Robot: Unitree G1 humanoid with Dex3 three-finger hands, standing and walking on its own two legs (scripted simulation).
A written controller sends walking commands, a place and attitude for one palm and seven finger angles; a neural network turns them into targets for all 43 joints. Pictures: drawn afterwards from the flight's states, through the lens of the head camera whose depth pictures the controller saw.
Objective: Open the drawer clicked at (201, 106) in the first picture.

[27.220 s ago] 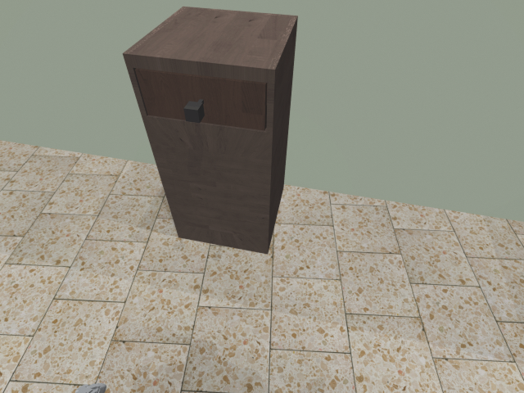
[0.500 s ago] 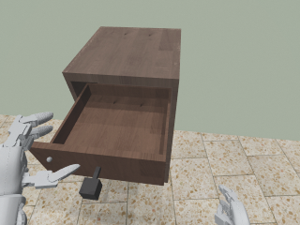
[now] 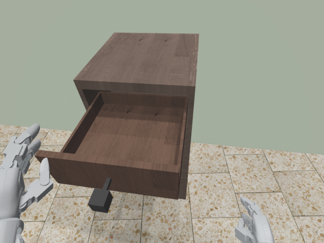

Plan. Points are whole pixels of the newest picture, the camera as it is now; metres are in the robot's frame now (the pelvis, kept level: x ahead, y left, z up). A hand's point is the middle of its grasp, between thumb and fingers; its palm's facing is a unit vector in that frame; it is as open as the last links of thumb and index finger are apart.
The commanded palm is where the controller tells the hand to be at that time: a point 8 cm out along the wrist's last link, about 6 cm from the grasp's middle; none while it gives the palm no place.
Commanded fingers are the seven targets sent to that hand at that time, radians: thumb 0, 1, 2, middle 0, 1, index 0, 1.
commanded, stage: draw the hand back to the body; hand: left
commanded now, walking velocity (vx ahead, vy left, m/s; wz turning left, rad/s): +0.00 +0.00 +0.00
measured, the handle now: (103, 192) +0.24 +0.19 -0.02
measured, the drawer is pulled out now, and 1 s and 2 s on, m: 0.30 0.30 0.30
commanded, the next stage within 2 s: step back with the hand held close in 0.06 s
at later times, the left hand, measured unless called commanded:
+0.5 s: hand (38, 195) +0.16 +0.25 +0.14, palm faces +0.29 -0.81 -0.51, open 7.4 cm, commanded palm +0.09 +0.30 +0.18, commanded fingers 0.00 0.90 0.90 -0.20 -0.30 -0.20 -0.30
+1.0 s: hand out of the picture +0.09 +0.27 +0.16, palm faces +0.40 -0.81 -0.42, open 7.4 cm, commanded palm +0.02 +0.31 +0.18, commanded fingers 0.00 0.90 0.90 -0.20 -0.30 -0.20 -0.30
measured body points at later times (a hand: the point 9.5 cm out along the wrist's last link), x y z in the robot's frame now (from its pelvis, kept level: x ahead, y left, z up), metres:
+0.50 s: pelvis -0.03 +0.01 +0.00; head +0.01 +0.00 +0.44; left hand +0.14 +0.29 +0.17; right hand +0.15 -0.23 -0.09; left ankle -0.03 +0.14 -0.74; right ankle -0.02 -0.09 -0.74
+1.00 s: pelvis -0.10 +0.02 -0.01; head -0.08 +0.05 +0.44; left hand +0.06 +0.31 +0.18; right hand +0.09 -0.21 -0.08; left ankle -0.03 +0.14 -0.74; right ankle -0.04 -0.10 -0.73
